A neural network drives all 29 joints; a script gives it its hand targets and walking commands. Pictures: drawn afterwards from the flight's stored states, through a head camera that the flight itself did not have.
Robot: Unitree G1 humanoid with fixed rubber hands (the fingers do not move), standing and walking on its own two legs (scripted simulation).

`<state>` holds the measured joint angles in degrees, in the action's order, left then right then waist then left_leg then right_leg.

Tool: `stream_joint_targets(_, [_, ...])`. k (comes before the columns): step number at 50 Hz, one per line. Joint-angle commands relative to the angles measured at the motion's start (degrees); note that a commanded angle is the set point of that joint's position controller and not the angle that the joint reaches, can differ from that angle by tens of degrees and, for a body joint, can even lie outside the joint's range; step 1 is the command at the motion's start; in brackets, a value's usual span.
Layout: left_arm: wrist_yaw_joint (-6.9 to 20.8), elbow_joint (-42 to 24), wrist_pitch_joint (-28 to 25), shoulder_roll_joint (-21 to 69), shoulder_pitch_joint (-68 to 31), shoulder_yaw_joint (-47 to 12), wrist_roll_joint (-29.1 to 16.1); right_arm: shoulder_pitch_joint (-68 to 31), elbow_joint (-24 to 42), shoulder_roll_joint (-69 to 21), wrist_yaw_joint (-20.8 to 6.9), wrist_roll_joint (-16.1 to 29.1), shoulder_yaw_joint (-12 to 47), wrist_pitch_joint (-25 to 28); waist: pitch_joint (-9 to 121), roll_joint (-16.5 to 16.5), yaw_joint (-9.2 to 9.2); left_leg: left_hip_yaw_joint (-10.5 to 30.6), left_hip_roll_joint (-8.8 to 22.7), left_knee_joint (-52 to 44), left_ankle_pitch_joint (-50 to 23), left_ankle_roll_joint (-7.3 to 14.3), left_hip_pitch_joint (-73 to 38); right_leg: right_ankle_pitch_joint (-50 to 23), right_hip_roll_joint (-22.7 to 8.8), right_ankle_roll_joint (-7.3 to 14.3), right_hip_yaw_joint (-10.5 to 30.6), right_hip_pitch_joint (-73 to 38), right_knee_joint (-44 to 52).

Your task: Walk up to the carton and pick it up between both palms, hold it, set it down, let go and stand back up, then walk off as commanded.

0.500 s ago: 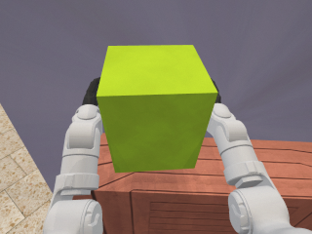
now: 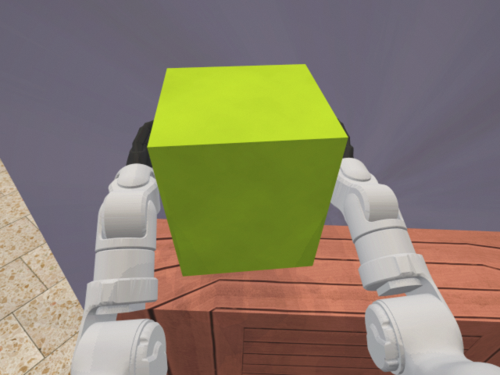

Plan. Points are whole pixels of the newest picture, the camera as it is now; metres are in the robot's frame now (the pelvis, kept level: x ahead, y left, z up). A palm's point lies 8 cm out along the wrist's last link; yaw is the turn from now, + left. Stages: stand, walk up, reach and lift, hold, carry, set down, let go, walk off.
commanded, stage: hold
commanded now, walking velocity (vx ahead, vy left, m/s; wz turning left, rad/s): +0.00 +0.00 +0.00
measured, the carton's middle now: (243, 171) +0.37 -0.01 +0.21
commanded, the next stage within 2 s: none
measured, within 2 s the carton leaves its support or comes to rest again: neither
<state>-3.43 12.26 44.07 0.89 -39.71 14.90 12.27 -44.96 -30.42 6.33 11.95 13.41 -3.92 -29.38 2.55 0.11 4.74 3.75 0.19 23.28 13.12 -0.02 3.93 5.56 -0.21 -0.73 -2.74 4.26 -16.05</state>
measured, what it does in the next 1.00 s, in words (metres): stands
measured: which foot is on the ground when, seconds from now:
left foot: down 0.00-1.00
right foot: down 0.00-1.00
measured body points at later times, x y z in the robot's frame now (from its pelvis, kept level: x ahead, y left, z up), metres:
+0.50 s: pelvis +0.00 +0.00 +0.00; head -0.07 +0.01 +0.44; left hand +0.37 +0.15 +0.23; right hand +0.38 -0.16 +0.24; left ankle +0.00 +0.12 -0.75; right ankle +0.04 -0.13 -0.75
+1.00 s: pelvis +0.00 +0.00 +0.00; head -0.06 +0.01 +0.44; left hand +0.38 +0.15 +0.23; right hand +0.38 -0.16 +0.23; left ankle +0.00 +0.12 -0.75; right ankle +0.04 -0.13 -0.75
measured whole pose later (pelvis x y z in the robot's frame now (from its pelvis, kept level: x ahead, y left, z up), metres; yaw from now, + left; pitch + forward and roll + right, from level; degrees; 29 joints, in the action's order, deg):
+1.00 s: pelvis +0.00 +0.00 +0.00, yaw +1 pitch -7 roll -2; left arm -2.4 8.9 47.2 0.4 -38.9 15.2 12.2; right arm -45.2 -28.0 6.8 13.2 15.3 -2.1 -32.3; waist 2.9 0.3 4.6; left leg 4.5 0.4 23.5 13.6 -0.3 3.3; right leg 6.2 0.4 -0.5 -2.5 3.2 -16.1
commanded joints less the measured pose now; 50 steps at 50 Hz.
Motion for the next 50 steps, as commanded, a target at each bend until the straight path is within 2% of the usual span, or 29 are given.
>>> stream_joint_targets(1, [9.38, -9.32, -4.9, 36.31, -45.93, -27.59, -8.92, -52.88, 21.62, -39.32, -6.94, 8.33, 22.99, 4.79, 27.15, 1.4, -0.26, -1.49, -3.29, -4.38, -15.49, -2.09, 3.49, -8.72, 4.85, -0.41, 0.46, -15.44, -0.99])
stream_joint_targets(2, [9.51, -9.28, -4.94, 35.65, -46.25, -26.13, -8.32, -49.76, 18.79, -39.1, -6.95, 8.07, 22.08, 4.28, 25.86, 2.02, -0.39, -1.75, -3.51, -4.72, -14.19, -2.25, 4.57, -8.65, 4.59, -0.43, 0.75, -16.64, -1.33])
stream_joint_targets(3, [9.58, -9.1, -4.49, 36.2, -45.02, -27.23, -9.13, -53.58, 22.4, -39.97, -6.84, 7.95, 23.23, 4.81, 27.29, 0.01, -0.5, -1.68, -3.31, -4.71, -14.01, -1.66, 4.87, -9.56, 4.75, -0.75, 0.36, -17.57, -1.35])
stream_joint_targets(4, [9.54, -9.6, -4.89, 36.22, -46.79, -26.69, -9.5, -53.93, 21.63, -40.49, -6.76, 8.39, 23.13, 4.6, 27.5, -0.15, -0.51, -1.68, -3.48, -4.93, -12.55, -1.37, 4.84, -7.26, 4.68, -0.94, 0.59, -16.2, -1.17])
stream_joint_targets(5, [9.56, -9.61, -4.4, 35.77, -46.01, -27.16, -8.72, -50.77, 18.9, -39.39, -6.74, 7.94, 22.38, 4.02, 26.33, 1.34, 0.28, -2.05, -3.49, -4.58, -14.7, -2.01, 3.68, -8.72, 4.67, -0.78, 0.49, -15.86, -1.12])
stream_joint_targets(8, [9.9, -12.44, -4.18, 35.35, -45.82, -28.38, -9.9, -51.45, 22.84, -40.19, -6.27, 8.8, 23.38, 3.92, 29.59, 0.92, 0.83, -2.04, -3.75, -4.08, -15.25, -1.89, 3.38, -11.54, 4.62, -0.94, 0.65, -18.26, -1.43])
stream_joint_targets(10, [9.95, -13.05, -4.2, 34.43, -49.44, -26.56, -9.17, -51.79, 20.23, -41.05, -6.54, 8.94, 23.26, 3.49, 27.52, 1.67, -0.62, -2.11, -3.81, -4.79, -12.98, -1.5, 4.91, -8.46, 4.14, -1.02, 0.93, -16.72, -1.34])
stream_joint_targets(12, [10.09, -9.67, -3.37, 34.64, -49.03, -25.54, -7.9, -51.21, 17.15, -39.19, -6.74, 7.53, 20.84, 2.83, 23.23, 2.75, 0.32, -2.2, -3.36, -6.06, -9.2, -1.9, 6.59, -4.41, 4.2, -0.5, 0.74, -16.12, -1.08])
stream_joint_targets(14, [10.26, -8.09, -3.37, 34.51, -47.97, -25.76, -8.36, -53.02, 17.57, -39.76, -7.1, 7.2, 21.07, 3.21, 23.28, 1.15, 0.04, -2.58, -3.53, -6.58, -6.7, -1.42, 7.68, -3.22, 4.16, -0.93, 0.72, -15.89, -0.78])
stream_joint_targets(15, [10.48, -9.76, -3.51, 34.64, -47.13, -25.91, -9.31, -53.1, 20.54, -41.74, -6.7, 7.21, 22.11, 3.46, 27.48, -0.14, -0.24, -3.08, -3.67, -5.76, -9.13, -1.19, 6.38, -7.26, 3.89, -1.4, 0.84, -19.11, -1.29])
stream_joint_targets(16, [10.56, -6.75, -3.48, 35.21, -47.81, -25.74, -9.22, -56.07, 20.26, -40.24, -6.62, 7.61, 21.26, 3.45, 24.66, 0.24, 0.24, -2.26, -3.57, -6.04, -9.05, -1.23, 7.41, -5.36, 4.24, -0.95, 0.71, -16.82, -0.61])
stream_joint_targets(18, [10.07, -11.41, -4.23, 35.28, -50.61, -27.7, -10.42, -55.05, 22.03, -41.45, -6.6, 8.6, 22.39, 3.78, 30.47, 1.76, -0.05, -2.16, -3.82, -4.67, -12.77, -2.02, 5.33, -8.74, 4.37, -1.05, 0.58, -18.08, -1.75])
stream_joint_targets(22, [9.95, -7.61, -3.19, 35.09, -47.37, -25.3, -8.65, -53.24, 18.31, -40.03, -6.76, 8.31, 21.16, 2.92, 23.75, 2.66, -0.29, -2.41, -3.66, -5.79, -9.64, -1.77, 7.33, -5.45, 4.07, -0.74, 0.94, -16.81, -1.0])
stream_joint_targets(24, [10.22, -7.34, -3.19, 36.17, -47.77, -26.47, -9.34, -54.23, 19.34, -39.72, -6.7, 8.12, 20.41, 3.29, 25.22, 2.83, 0.37, -2.41, -3.32, -5.38, -10.78, -2.67, 5.86, -5.31, 4.41, -0.41, 0.88, -16.37, -1.0])
stream_joint_targets(25, [10.47, -7.34, -3.31, 35.85, -48.7, -25.9, -8.64, -52.98, 16.2, -39.22, -6.69, 7.77, 19.89, 2.81, 24.18, 2.31, 1.02, -2.19, -3.16, -5.75, -9.6, -2.57, 6.05, -4.52, 4.35, -0.39, 0.81, -16.21, -0.77])
stream_joint_targets(26, [10.62, -5.87, -2.89, 35.13, -46.09, -24.51, -7.53, -51.5, 14.89, -38.96, -6.7, 7.72, 20.24, 2.62, 22.12, 1.95, 0.22, -2.21, -3.2, -6.34, -10.33, -2.46, 6.92, -5.12, 4.48, -0.54, 0.79, -17.11, -0.76])
stream_joint_targets(28, [10.84, -9.62, -3.44, 35.3, -48.71, -24.86, -8.51, -53.74, 17.91, -40.91, -6.47, 8.79, 21.55, 3.16, 26.18, 1.51, -0.3, -2.78, -3.91, -5.49, -12.04, -2.04, 6.11, -7.52, 4.41, -0.98, 0.91, -18.42, -1.32])
stream_joint_targets(29, [10.71, -8.9, -3.48, 34.51, -50.3, -24.93, -8.85, -53.78, 17.06, -40.07, -6.64, 8.09, 20.36, 2.7, 24.47, 1.67, 0.28, -2.28, -3.48, -5.71, -10.67, -2.07, 6.58, -5.27, 4.43, -0.78, 0.83, -16.96, -1.25])
stream_joint_targets(32, [10.17, -10.02, -3.78, 36.35, -49.77, -27.86, -10.73, -53.43, 20.21, -39.9, -6.43, 9.06, 21.42, 3.19, 27.92, 3.11, 1.01, -2.0, -3.22, -3.96, -17.08, -3.23, 3.39, -8.86, 4.82, -0.38, 0.78, -15.96, -1.22])
stream_joint_targets(34, [9.65, -11.93, -3.83, 36.41, -49.14, -27.77, -10.81, -54.9, 22.19, -41.08, -6.59, 10.47, 22.99, 3.31, 29.68, 3.0, -0.56, -1.82, -3.25, -3.48, -18.23, -3.29, 3.82, -8.9, 5.23, -0.48, 0.87, -17.24, -1.84])
stream_joint_targets(35, [9.83, -8.42, -3.25, 34.83, -48.58, -26.19, -8.87, -53.02, 18.69, -39.26, -6.52, 9.33, 21.39, 2.57, 24.55, 3.08, 0.36, -2.0, -3.56, -4.65, -13.76, -2.8, 5.06, -5.6, 4.8, -0.48, 0.79, -15.66, -0.54])
stream_joint_targets(36, [9.92, -10.43, -3.47, 35.4, -48.3, -26.28, -9.1, -53.87, 20.18, -40.54, -6.62, 9.55, 22.34, 2.99, 26.2, 2.38, -0.64, -2.06, -3.2, -4.82, -14.26, -2.77, 5.58, -5.89, 4.91, -0.64, 0.62, -16.94, -1.39])
stream_joint_targets(38, [10.02, -10.35, -3.01, 35.99, -46.51, -27.26, -10.21, -53.29, 22.5, -39.44, -6.39, 9.61, 22.76, 2.81, 27.58, 1.04, 0.01, -1.65, -3.23, -4.21, -15.94, -2.58, 4.72, -9.32, 4.85, -0.74, 1.05, -17.25, -1.61])
stream_joint_targets(40, [10.22, -13.79, -3.28, 36.38, -49.03, -29.5, -11.14, -52.66, 23.09, -39.68, -6.03, 10.5, 23.09, 2.63, 28.46, 2.97, 1.23, -1.21, -3.07, -3.27, -19.72, -3.72, 2.95, -9.94, 5.4, -0.63, 0.63, -16.32, -1.8])
stream_joint_targets(42, [9.64, -13.63, -3.04, 34.57, -48.79, -27.58, -9.54, -52.25, 21.36, -40.14, -6.07, 10.3, 23.0, 2.05, 28.0, 3.03, -0.2, -1.88, -3.68, -3.66, -16.73, -2.76, 3.32, -8.57, 4.87, -1.02, 0.89, -16.85, -1.43])
stream_joint_targets(43, [9.84, -13.84, -2.63, 35.32, -46.17, -27.96, -10.4, -50.86, 22.55, -40.16, -5.85, 10.43, 23.76, 1.89, 28.04, 2.36, 0.1, -1.63, -3.43, -3.19, -19.4, -2.92, 3.04, -12.11, 4.95, -0.81, 0.98, -18.16, -1.86])
stream_joint_targets(44, [10.27, -11.77, -2.21, 33.97, -46.78, -26.42, -8.75, -50.38, 19.86, -38.13, -5.7, 9.91, 21.93, 1.27, 24.57, 3.27, 0.66, -1.86, -3.56, -4.01, -16.41, -2.79, 3.46, -8.92, 4.48, -0.85, 1.11, -16.34, -1.1])
stream_joint_targets(47, [10.17, -16.26, -2.74, 35.35, -46.45, -29.16, -11.05, -52.46, 26.98, -40.93, -5.45, 10.79, 24.86, 2.23, 31.97, 1.81, 0.03, -2.14, -3.94, -2.71, -21.53, -3.01, 2.0, -15.18, 4.82, -1.46, 1.04, -19.94, -2.06])
stream_joint_targets(50, [10.59, -12.92, -2.21, 33.94, -48.23, -27.26, -9.14, -50.95, 21.37, -38.81, -5.5, 9.9, 23.11, 1.08, 25.23, 2.8, 0.31, -1.73, -3.61, -4.11, -15.97, -2.92, 4.78, -8.67, 4.85, -1.13, 0.88, -16.7, -1.54])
